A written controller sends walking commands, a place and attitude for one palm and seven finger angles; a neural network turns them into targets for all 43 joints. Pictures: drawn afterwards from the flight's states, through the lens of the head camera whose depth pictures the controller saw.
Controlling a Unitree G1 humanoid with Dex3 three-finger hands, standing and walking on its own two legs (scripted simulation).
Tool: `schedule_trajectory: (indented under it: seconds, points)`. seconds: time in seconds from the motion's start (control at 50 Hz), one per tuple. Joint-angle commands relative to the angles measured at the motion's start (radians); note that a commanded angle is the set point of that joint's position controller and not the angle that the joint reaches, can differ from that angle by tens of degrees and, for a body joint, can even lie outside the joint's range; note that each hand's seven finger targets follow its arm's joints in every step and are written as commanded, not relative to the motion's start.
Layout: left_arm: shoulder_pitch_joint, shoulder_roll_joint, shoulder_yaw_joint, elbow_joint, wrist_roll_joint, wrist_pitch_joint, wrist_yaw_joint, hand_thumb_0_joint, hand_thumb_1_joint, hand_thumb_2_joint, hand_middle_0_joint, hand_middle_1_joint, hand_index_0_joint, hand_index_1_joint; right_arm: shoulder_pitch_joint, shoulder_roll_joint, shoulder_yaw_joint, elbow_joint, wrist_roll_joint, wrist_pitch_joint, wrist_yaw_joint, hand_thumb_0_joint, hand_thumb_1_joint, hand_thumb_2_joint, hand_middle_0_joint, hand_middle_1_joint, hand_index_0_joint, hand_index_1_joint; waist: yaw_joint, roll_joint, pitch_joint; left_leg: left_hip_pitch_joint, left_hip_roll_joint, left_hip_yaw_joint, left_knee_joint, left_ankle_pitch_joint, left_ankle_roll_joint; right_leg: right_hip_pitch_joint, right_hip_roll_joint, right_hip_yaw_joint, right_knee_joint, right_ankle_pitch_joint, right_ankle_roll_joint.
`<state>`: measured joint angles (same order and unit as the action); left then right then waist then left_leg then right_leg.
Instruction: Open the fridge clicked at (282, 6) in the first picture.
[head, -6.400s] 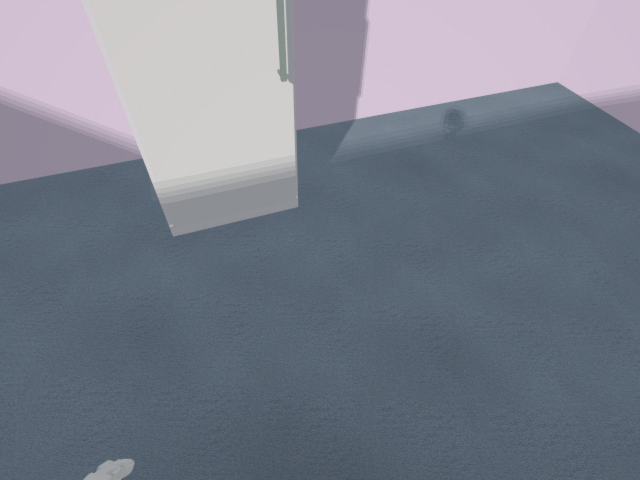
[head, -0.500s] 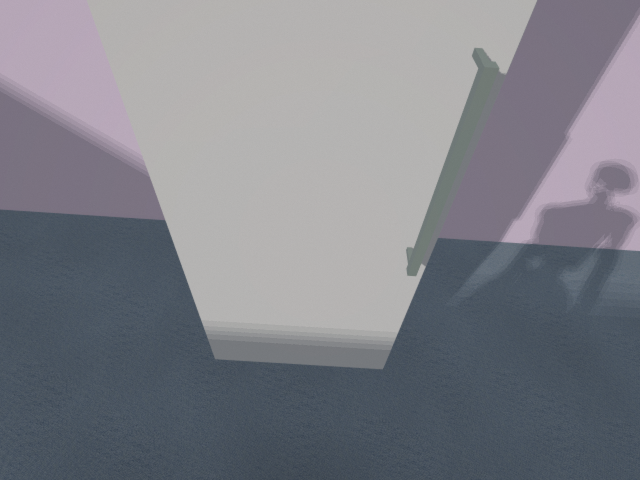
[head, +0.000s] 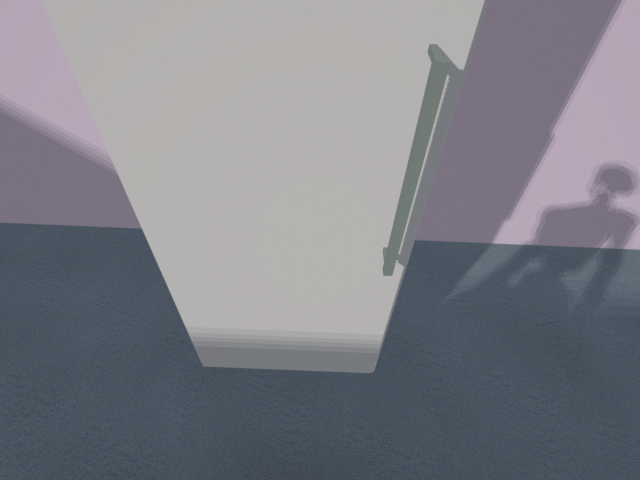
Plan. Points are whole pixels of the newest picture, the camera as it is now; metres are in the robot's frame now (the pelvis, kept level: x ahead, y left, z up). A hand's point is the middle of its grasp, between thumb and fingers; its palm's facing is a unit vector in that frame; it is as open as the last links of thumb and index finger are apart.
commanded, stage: come to a stop and stand still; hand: right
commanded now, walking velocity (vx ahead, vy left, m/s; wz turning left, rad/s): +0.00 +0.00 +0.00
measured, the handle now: (406, 183) +0.53 -0.10 +0.10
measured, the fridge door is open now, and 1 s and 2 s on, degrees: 0 0 0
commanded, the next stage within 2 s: look again from close up in 0.30 s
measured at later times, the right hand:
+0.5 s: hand out of the picture +0.01 -0.20 -0.17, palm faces -0.02 +0.98 -0.22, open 7.4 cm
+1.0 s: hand out of the picture +0.03 -0.19 -0.16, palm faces -0.03 +0.97 -0.23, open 7.4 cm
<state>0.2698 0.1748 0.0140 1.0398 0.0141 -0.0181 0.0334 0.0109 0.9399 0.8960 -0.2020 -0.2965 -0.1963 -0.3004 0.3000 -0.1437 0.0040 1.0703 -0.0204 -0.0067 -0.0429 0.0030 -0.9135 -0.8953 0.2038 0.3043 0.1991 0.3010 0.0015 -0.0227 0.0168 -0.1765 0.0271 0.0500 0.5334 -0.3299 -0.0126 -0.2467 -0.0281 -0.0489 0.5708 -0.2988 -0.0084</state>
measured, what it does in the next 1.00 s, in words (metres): stands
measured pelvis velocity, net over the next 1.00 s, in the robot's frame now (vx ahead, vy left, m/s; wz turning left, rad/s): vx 0.00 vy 0.00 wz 0.01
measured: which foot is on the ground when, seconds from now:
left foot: down 0.00-1.00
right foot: down 0.00-1.00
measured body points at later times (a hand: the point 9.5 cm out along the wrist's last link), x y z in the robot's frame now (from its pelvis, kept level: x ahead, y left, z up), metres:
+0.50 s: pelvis +0.00 -0.01 +0.01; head +0.01 -0.01 +0.45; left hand +0.01 +0.22 -0.15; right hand +0.01 -0.25 -0.15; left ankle -0.03 +0.13 -0.73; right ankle +0.01 -0.11 -0.73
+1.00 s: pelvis +0.00 +0.00 +0.01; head +0.01 +0.00 +0.46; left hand +0.04 +0.25 -0.14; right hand +0.03 -0.24 -0.15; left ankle -0.03 +0.13 -0.73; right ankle +0.01 -0.11 -0.73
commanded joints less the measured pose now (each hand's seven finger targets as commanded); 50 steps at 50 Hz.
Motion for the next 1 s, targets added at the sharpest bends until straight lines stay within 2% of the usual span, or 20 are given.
schedule_trajectory:
  seconds: [0.0, 0.04, 0.06, 0.16, 0.3, 0.4, 0.46, 0.48, 0.56, 0.68, 0.76, 0.84, 0.98]
  points:
    - [0.045, 0.101, 0.001, -0.049, 0.003, -0.015, -0.007, 0.000, 0.900, 0.900, -0.200, -0.300, -0.200, -0.300, 0.043, -0.113, -0.016, -0.044, 0.001, -0.010, 0.001, 0.000, -0.900, -0.900, 0.200, 0.300, 0.200, 0.300, -0.006, 0.007, 0.062, -0.049, 0.043, -0.056, -0.086, 0.061, 0.040, -0.031, -0.089, 0.121, -0.187, 0.127, -0.044]
    - [0.036, 0.114, 0.002, -0.048, 0.003, -0.015, -0.008, 0.000, 0.900, 0.900, -0.200, -0.300, -0.200, -0.300, 0.039, -0.122, -0.016, -0.049, 0.002, -0.006, 0.003, 0.000, -0.900, -0.900, 0.200, 0.300, 0.200, 0.300, -0.008, -0.011, 0.065, -0.053, 0.045, -0.052, -0.089, 0.045, 0.036, -0.032, -0.092, 0.124, -0.211, 0.083, -0.045]
    - [0.036, 0.117, 0.002, -0.047, 0.003, -0.015, -0.008, 0.000, 0.900, 0.900, -0.200, -0.300, -0.200, -0.300, 0.035, -0.127, -0.016, -0.049, 0.002, -0.005, 0.005, 0.000, -0.900, -0.900, 0.200, 0.300, 0.200, 0.300, -0.009, -0.001, 0.067, -0.051, 0.044, -0.052, -0.089, 0.047, 0.036, -0.037, -0.092, 0.130, -0.221, 0.070, -0.046]
    - [0.026, 0.133, 0.002, -0.041, 0.002, -0.017, -0.010, 0.000, 0.900, 0.900, -0.200, -0.300, -0.200, -0.300, 0.025, -0.150, -0.016, -0.051, 0.002, -0.005, 0.008, 0.000, -0.900, -0.900, 0.200, 0.300, 0.200, 0.300, -0.010, 0.000, 0.048, -0.042, 0.056, -0.056, -0.099, 0.063, 0.034, -0.021, -0.089, 0.122, -0.232, 0.069, -0.045]
    - [0.024, 0.141, 0.002, -0.019, -0.001, -0.022, -0.010, 0.000, 0.900, 0.900, -0.200, -0.300, -0.200, -0.300, 0.014, -0.169, -0.019, -0.044, 0.002, -0.010, 0.008, 0.000, -0.900, -0.900, 0.200, 0.300, 0.200, 0.300, -0.009, 0.028, 0.006, -0.018, 0.071, -0.065, -0.104, 0.134, 0.031, 0.024, -0.083, 0.098, -0.197, 0.193, -0.042]
    - [0.011, 0.138, 0.003, -0.002, -0.003, -0.021, -0.009, 0.000, 0.900, 0.900, -0.200, -0.300, -0.200, -0.300, 0.013, -0.175, -0.019, -0.033, 0.003, -0.013, 0.008, 0.000, -0.900, -0.900, 0.200, 0.300, 0.200, 0.300, -0.008, 0.030, -0.001, -0.022, 0.080, -0.076, -0.115, 0.167, 0.033, 0.048, -0.080, 0.085, -0.181, 0.224, -0.038]
    - [0.003, 0.137, 0.003, 0.008, -0.004, -0.019, -0.010, 0.000, 0.900, 0.900, -0.200, -0.300, -0.200, -0.300, 0.005, -0.175, -0.016, -0.028, 0.004, -0.011, 0.008, 0.000, -0.900, -0.900, 0.200, 0.300, 0.200, 0.300, -0.007, 0.019, 0.024, -0.037, 0.078, -0.078, -0.122, 0.144, 0.032, 0.041, -0.081, 0.087, -0.194, 0.200, -0.035]
    - [0.002, 0.136, 0.004, 0.011, -0.004, -0.018, -0.010, 0.000, 0.900, 0.900, -0.200, -0.300, -0.200, -0.300, 0.007, -0.178, -0.017, -0.027, 0.002, -0.013, 0.007, 0.000, -0.900, -0.900, 0.200, 0.300, 0.200, 0.300, -0.008, 0.034, 0.020, -0.030, 0.080, -0.078, -0.125, 0.163, 0.034, 0.044, -0.080, 0.085, -0.184, 0.215, -0.036]
    - [-0.009, 0.140, 0.004, 0.016, -0.004, -0.017, -0.010, 0.000, 0.900, 0.900, -0.200, -0.300, -0.200, -0.300, 0.000, -0.179, -0.017, -0.021, 0.004, -0.013, 0.009, 0.000, -0.900, -0.900, 0.200, 0.300, 0.200, 0.300, -0.005, 0.024, 0.020, -0.039, 0.082, -0.084, -0.134, 0.141, 0.034, 0.047, -0.080, 0.083, -0.194, 0.189, -0.031]
    - [-0.028, 0.148, 0.007, 0.021, -0.004, -0.019, -0.010, 0.000, 0.900, 0.900, -0.200, -0.300, -0.200, -0.300, -0.004, -0.191, -0.020, -0.019, 0.002, -0.019, 0.010, 0.000, -0.900, -0.900, 0.200, 0.300, 0.200, 0.300, -0.007, 0.031, 0.002, -0.026, 0.086, -0.091, -0.138, 0.202, 0.037, 0.068, -0.083, 0.075, -0.179, 0.232, -0.028]
    - [-0.044, 0.156, 0.007, 0.023, -0.003, -0.017, -0.011, 0.000, 0.900, 0.900, -0.200, -0.300, -0.200, -0.300, -0.018, -0.197, -0.020, -0.019, 0.004, -0.018, 0.012, 0.000, -0.900, -0.900, 0.200, 0.300, 0.200, 0.300, -0.007, 0.020, 0.014, -0.037, 0.088, -0.094, -0.149, 0.172, 0.037, 0.062, -0.082, 0.077, -0.191, 0.205, -0.024]
    - [-0.051, 0.164, 0.007, 0.024, -0.002, -0.019, -0.011, 0.000, 0.900, 0.900, -0.200, -0.300, -0.200, -0.300, -0.024, -0.205, -0.022, -0.019, 0.003, -0.020, 0.013, 0.000, -0.900, -0.900, 0.200, 0.300, 0.200, 0.300, -0.007, 0.030, -0.008, -0.024, 0.089, -0.096, -0.151, 0.187, 0.038, 0.076, -0.085, 0.078, -0.194, 0.222, -0.024]
    - [-0.066, 0.176, 0.007, 0.028, -0.003, -0.018, -0.012, 0.000, 0.900, 0.900, -0.200, -0.300, -0.200, -0.300, -0.037, -0.221, -0.024, -0.022, 0.003, -0.021, 0.016, 0.000, -0.900, -0.900, 0.200, 0.300, 0.200, 0.300, -0.010, 0.033, 0.002, -0.021, 0.089, -0.098, -0.163, 0.198, 0.039, 0.076, -0.087, 0.080, -0.197, 0.230, -0.022]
